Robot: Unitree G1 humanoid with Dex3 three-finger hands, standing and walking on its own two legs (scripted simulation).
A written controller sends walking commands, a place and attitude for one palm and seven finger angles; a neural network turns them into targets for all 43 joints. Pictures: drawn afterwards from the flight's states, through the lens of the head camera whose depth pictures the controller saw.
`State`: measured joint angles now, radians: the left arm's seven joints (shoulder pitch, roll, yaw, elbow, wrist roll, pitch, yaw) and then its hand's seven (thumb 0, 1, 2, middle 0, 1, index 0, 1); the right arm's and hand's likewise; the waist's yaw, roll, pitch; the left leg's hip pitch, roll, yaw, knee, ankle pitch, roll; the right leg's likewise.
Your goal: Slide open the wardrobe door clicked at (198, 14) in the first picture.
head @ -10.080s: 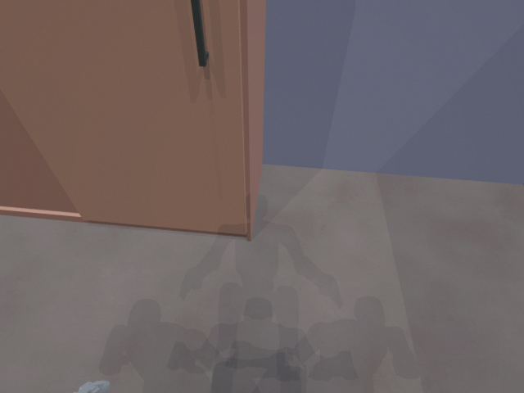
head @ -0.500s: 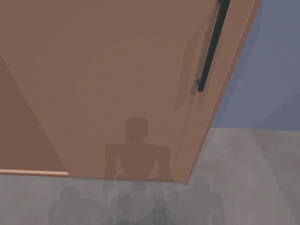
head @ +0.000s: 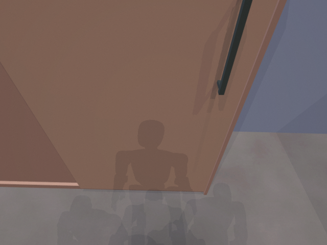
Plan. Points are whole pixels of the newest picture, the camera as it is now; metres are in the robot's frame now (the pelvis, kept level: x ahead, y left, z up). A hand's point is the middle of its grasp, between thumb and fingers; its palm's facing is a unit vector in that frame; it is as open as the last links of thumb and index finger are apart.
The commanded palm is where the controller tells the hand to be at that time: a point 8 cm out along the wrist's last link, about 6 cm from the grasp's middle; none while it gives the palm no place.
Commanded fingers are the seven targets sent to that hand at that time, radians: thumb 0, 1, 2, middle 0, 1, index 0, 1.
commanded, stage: look again from close up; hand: right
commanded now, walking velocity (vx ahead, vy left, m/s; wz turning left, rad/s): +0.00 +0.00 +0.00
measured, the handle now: (231, 48) +0.56 -0.14 +0.23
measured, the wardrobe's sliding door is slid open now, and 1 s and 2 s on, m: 0.00 0.00 0.00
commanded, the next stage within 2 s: none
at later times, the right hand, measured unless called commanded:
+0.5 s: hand out of the picture +0.00 -0.16 -0.18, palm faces +0.04 +0.98 -0.17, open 7.4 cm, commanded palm none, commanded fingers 0.00 -0.90 -0.90 0.20 0.30 0.20 0.30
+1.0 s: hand out of the picture -0.01 -0.16 -0.18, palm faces +0.05 +0.99 -0.15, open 7.4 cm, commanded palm none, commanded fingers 0.00 -0.90 -0.90 0.20 0.30 0.20 0.30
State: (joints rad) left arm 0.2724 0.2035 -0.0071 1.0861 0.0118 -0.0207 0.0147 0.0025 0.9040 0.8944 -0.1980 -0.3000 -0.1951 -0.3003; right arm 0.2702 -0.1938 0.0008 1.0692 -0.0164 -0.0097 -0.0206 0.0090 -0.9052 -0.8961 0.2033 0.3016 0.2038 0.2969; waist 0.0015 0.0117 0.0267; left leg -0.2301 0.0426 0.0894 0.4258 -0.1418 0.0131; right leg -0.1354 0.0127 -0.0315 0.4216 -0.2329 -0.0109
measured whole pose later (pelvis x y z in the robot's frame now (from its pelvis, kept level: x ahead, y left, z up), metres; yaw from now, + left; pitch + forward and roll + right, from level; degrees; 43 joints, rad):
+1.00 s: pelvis +0.00 +0.00 +0.00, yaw +0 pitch -2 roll +0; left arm 0.33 0.10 0.00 1.11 0.01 -0.02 0.03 0.00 0.90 0.89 -0.20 -0.30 -0.19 -0.30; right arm 0.33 -0.12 -0.01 1.08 -0.02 -0.01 -0.03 0.01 -0.91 -0.90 0.20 0.30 0.20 0.30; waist -0.01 0.03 0.03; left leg -0.25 0.04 0.09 0.43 -0.15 0.01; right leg -0.16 0.01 -0.03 0.45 -0.25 -0.01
